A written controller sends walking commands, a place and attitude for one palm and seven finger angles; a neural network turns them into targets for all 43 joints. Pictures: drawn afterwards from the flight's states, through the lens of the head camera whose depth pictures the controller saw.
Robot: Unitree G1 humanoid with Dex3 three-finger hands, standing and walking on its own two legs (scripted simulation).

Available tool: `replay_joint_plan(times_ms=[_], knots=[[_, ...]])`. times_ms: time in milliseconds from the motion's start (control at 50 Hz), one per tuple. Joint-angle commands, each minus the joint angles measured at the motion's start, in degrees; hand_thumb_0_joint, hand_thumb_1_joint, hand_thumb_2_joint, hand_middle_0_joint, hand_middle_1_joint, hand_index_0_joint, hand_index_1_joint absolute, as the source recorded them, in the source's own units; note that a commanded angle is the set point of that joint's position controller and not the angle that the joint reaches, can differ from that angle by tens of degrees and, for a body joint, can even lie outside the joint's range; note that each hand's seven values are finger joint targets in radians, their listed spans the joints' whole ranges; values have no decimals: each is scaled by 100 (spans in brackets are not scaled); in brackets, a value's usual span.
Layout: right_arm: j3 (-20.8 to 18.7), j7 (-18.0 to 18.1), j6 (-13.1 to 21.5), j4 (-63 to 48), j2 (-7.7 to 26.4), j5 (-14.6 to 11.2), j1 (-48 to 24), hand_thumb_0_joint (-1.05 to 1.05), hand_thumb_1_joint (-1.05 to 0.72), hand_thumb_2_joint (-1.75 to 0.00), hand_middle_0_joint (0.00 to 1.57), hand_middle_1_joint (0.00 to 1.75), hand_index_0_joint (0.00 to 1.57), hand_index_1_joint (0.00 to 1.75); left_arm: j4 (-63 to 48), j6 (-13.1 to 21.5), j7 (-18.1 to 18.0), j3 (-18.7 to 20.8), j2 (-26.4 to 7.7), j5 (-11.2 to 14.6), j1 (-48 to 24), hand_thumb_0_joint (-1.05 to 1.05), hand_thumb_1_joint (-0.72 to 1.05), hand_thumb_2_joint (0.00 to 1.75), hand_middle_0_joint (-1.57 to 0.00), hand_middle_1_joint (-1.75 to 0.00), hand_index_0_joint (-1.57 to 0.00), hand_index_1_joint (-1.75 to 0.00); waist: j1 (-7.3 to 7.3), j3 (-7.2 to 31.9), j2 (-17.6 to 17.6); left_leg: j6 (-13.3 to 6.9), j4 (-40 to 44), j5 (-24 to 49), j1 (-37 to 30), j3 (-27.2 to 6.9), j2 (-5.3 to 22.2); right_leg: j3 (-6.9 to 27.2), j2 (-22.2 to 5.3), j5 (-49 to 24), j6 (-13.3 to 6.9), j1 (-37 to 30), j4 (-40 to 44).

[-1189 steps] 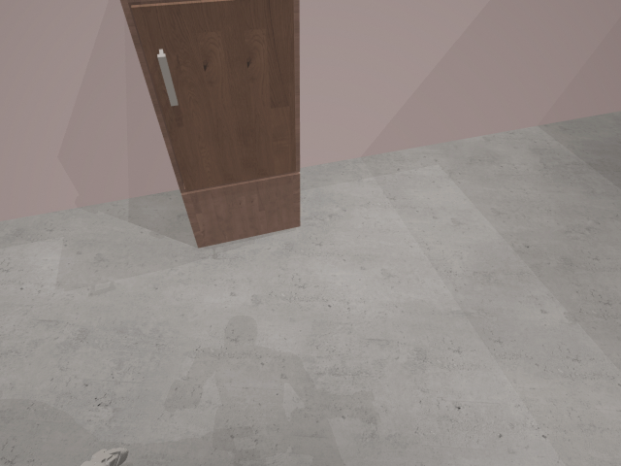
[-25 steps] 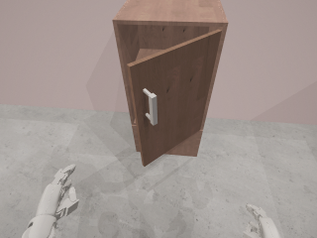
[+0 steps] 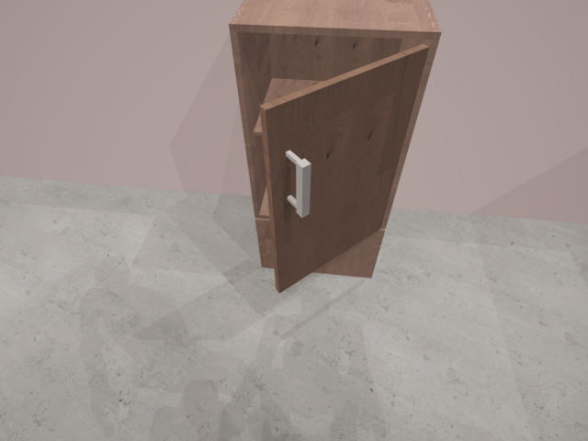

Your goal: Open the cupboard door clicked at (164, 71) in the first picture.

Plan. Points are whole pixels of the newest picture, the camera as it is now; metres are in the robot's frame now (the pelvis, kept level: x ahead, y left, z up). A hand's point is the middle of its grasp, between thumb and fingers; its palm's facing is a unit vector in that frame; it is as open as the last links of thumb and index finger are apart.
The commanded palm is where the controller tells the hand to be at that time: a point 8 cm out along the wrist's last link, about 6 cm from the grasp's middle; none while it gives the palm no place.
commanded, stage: let the arm hang, fingers relaxed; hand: left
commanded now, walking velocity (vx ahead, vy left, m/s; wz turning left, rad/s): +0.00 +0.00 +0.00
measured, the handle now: (297, 184) +0.58 +0.03 -0.01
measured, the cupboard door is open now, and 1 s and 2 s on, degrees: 43 43 43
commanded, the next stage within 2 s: look to check the result in 0.48 s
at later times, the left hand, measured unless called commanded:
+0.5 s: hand out of the picture -0.03 +0.15 -0.18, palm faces +0.05 -0.99 -0.14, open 7.3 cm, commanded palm none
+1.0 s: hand out of the picture -0.01 +0.14 -0.18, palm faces +0.04 -0.99 -0.15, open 7.3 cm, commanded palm none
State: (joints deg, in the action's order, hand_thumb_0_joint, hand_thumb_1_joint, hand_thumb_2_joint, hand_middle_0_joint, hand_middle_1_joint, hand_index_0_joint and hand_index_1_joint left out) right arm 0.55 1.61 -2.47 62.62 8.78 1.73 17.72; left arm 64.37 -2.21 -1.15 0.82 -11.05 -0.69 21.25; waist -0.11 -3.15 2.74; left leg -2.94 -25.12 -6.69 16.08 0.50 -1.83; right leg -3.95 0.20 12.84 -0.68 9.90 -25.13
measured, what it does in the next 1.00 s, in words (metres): stands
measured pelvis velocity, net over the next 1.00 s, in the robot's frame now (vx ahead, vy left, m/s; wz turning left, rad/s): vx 0.02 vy -0.01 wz -0.01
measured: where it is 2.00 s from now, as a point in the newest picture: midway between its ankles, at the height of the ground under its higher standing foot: outside the picture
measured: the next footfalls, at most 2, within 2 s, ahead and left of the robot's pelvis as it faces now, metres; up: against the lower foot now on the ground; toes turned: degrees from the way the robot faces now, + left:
none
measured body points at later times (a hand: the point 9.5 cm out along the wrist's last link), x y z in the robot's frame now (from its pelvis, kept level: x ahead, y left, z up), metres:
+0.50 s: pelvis +0.00 +0.00 +0.00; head +0.00 +0.00 +0.45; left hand -0.03 +0.20 -0.16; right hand -0.02 -0.20 -0.16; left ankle +0.08 +0.08 -0.74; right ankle +0.01 -0.12 -0.74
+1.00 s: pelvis +0.02 -0.01 +0.00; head +0.03 -0.01 +0.45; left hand -0.01 +0.19 -0.16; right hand -0.01 -0.21 -0.16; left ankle +0.08 +0.08 -0.74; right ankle +0.01 -0.12 -0.74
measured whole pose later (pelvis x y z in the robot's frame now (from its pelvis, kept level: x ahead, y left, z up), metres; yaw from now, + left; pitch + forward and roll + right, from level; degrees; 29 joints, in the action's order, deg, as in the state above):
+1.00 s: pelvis +0.02 -0.01 +0.00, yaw +0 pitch -2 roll +0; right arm 0.4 2.4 -0.8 65.7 6.2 1.4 17.5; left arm 66.1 -0.1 -2.0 0.1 -5.6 -0.4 18.7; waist -0.6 -2.6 0.6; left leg -2.2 -24.0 -7.8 14.5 0.8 -1.8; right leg -3.3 0.3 14.4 -1.2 9.1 -25.2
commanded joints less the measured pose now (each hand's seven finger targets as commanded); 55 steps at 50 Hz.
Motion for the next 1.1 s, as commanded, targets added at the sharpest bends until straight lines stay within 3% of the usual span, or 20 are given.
replay_joint_plan(times_ms=[0,260,520,660,780,940,1080], knots=[[-158,34,127,-97,598,-17,285,0,-90,-90,20,30,20,30,-105,155,-53,82,-380,-14,148,0,90,90,-20,-30,-20,-30,16,-293,-401,-13,853,-1740,57,-897,675,630,-464,1374,-208,655,692],[-179,61,157,76,287,5,506,0,-90,-90,20,30,20,30,55,161,-97,112,-65,-39,404,0,90,90,-20,-30,-20,-30,39,-395,47,-18,1135,-2071,429,-991,661,569,-372,1142,-185,570,423],[-168,67,205,87,160,-24,541,0,-90,-90,20,30,20,30,60,244,-116,89,52,-24,348,0,90,90,-20,-30,-20,-30,-34,-294,-276,14,789,-1297,39,-794,586,677,-508,921,-200,693,635],[-136,72,213,125,150,-33,487,0,-90,-90,20,30,20,30,91,253,-121,70,53,-9,337,0,90,90,-20,-30,-20,-30,-30,-302,-193,18,770,-1111,-88,-777,608,672,-524,783,-202,669,646],[-117,73,221,173,140,-39,487,0,-90,-90,20,30,20,30,116,272,-123,52,41,3,297,0,90,90,-20,-30,-20,-30,-42,-265,-345,34,678,-820,-232,-686,593,697,-568,703,-211,633,702],[-93,83,230,237,136,-42,423,0,-90,-90,20,30,20,30,148,271,-126,35,35,16,229,0,90,90,-20,-30,-20,-30,-27,-341,-209,56,686,-678,-274,-648,599,678,-567,511,-215,518,698],[-80,104,278,252,145,-54,386,0,-90,-90,20,30,20,30,173,292,-129,38,49,25,177,0,90,90,-20,-30,-20,-30,-6,-157,-289,47,657,-268,-399,-627,635,662,-580,117,-208,230,678]])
